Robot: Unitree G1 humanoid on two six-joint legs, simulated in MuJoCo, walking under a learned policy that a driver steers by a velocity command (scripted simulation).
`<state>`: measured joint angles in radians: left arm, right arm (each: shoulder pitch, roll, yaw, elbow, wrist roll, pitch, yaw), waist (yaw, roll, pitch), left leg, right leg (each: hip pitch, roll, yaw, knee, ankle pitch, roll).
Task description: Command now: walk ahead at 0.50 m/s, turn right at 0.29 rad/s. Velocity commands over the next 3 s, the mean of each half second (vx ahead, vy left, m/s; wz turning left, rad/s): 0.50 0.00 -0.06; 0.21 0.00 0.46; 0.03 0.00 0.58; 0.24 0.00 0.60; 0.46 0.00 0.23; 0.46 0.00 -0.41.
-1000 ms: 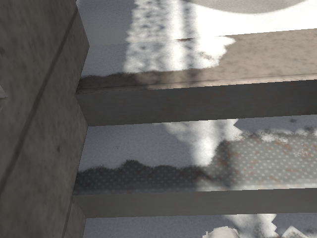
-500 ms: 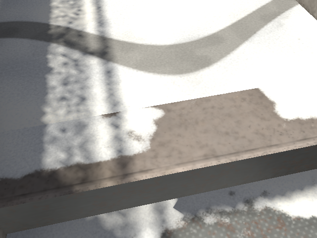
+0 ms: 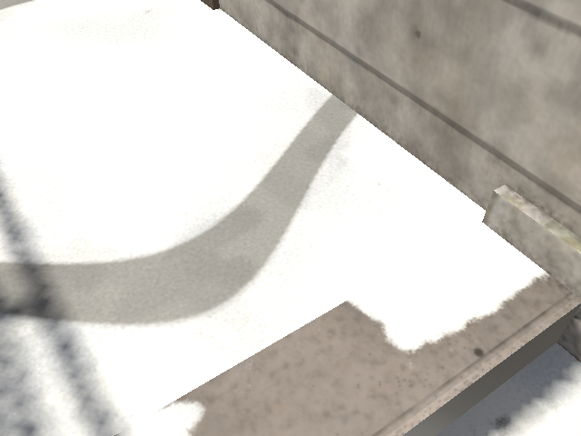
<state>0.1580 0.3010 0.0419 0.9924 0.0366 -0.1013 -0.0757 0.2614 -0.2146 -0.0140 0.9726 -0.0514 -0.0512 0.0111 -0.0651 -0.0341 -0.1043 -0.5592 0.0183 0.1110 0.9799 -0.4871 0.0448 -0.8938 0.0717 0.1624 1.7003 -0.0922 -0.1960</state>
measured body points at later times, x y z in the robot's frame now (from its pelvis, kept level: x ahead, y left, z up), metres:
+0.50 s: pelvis +0.33 -0.09 +0.08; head +0.37 -0.08 +0.53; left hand +0.65 +0.01 +0.04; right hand +0.18 -0.24 -0.06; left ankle +0.06 +0.11 -0.59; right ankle +0.48 -0.19 -0.50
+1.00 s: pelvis +0.53 -0.09 +0.23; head +0.54 -0.08 +0.68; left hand +0.66 +0.20 +0.14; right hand +0.77 -0.27 +0.13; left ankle +0.56 +0.04 -0.49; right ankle +0.48 -0.20 -0.50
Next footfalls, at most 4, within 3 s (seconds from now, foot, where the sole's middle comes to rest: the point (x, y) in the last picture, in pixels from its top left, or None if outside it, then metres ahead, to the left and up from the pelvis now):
0.42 right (392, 406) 0.52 -0.20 -0.54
1.04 left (255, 374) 0.60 0.06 -0.54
1.40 right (341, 322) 0.72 -0.13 -0.54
1.76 left None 0.47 0.01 -0.54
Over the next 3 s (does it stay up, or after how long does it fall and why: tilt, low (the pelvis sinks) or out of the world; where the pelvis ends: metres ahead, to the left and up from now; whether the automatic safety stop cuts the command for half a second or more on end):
stays up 0.86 0.44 0.24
